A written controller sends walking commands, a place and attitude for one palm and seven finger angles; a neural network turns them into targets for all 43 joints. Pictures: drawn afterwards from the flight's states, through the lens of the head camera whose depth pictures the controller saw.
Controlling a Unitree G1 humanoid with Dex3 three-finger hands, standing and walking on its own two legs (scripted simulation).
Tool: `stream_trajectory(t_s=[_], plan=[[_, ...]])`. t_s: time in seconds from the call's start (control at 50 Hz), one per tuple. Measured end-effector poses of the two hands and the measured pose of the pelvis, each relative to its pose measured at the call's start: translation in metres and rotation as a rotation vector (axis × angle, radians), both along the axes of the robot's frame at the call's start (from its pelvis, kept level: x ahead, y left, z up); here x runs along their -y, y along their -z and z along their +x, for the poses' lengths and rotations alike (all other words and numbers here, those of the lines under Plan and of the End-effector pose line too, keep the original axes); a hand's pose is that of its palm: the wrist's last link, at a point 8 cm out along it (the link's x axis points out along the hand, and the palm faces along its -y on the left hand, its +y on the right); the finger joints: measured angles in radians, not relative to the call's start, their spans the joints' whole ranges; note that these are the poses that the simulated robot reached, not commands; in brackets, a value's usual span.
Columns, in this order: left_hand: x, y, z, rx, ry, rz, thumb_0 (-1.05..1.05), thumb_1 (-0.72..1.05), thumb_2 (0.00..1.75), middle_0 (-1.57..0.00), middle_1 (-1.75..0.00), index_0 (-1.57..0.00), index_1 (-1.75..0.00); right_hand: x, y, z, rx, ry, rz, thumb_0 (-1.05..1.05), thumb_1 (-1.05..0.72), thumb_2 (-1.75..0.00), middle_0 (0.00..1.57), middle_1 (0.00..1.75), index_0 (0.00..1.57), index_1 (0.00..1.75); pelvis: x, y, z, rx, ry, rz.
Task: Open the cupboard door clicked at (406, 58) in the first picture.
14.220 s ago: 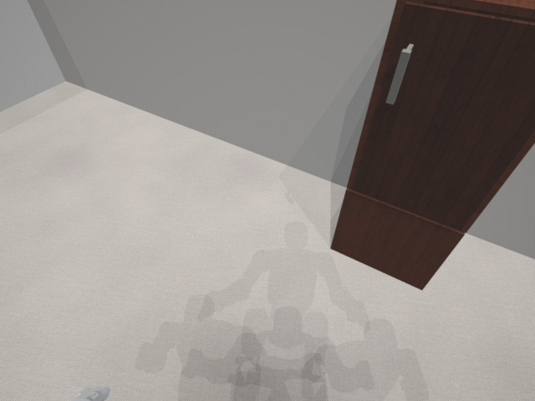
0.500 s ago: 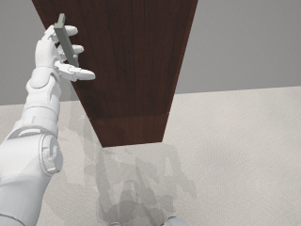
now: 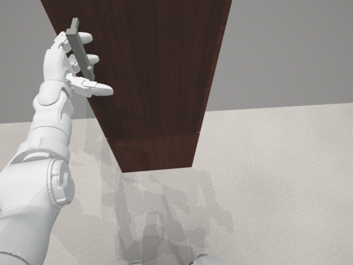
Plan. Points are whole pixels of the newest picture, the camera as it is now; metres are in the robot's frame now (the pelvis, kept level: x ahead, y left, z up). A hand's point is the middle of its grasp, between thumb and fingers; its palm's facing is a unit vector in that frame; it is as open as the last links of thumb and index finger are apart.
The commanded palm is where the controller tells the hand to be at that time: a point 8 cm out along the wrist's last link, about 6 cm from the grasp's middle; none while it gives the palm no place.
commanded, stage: close the thumb around the handle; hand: left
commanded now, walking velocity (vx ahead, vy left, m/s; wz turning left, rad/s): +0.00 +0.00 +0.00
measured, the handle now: (83, 52) +0.58 +0.18 +0.13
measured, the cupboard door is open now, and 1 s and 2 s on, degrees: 1 1 45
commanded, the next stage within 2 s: pull the door open along its arc in 0.72 s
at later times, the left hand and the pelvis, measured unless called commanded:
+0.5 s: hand (90, 67) +0.52 +0.15 +0.14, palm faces +0.02 -1.00 -0.01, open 7.9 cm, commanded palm +0.50 +0.20 +0.14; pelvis +0.00 +0.00 +0.00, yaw +0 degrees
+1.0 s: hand (90, 69) +0.52 +0.15 +0.14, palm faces +0.01 -1.00 +0.00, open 5.6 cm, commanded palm +0.47 +0.20 +0.14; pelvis +0.01 +0.00 +0.00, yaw -1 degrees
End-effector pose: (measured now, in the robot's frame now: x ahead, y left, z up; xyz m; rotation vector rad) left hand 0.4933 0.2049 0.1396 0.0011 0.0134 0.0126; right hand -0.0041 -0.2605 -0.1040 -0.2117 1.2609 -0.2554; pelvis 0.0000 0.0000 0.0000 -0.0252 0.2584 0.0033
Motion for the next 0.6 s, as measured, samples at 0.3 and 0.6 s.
stream_trajectory(t_s=[0.3,0.6], plan=[[0.0003,0.0023,0.0029,-0.005,-0.005,0.007,-0.01,-0.15,0.45,-0.32,-1.24,-0.32,-1.24,-0.0063,0.0021,-0.0070,-0.024,0.004,0.015,0.01,-0.90,-0.90,0.20,0.30,0.20,0.30,-0.0016,0.0007,0.0014,-0.008,-0.001,-0.001],[-0.0012,0.0031,0.0064,-0.003,0.000,-0.003,0.01,0.63,0.79,-0.37,-1.32,-0.38,-1.32,-0.0078,0.0011,-0.0059,-0.026,0.010,0.015,0.01,-0.90,-0.90,0.20,0.30,0.20,0.30,-0.0032,0.0003,0.0047,-0.012,0.004,-0.002]])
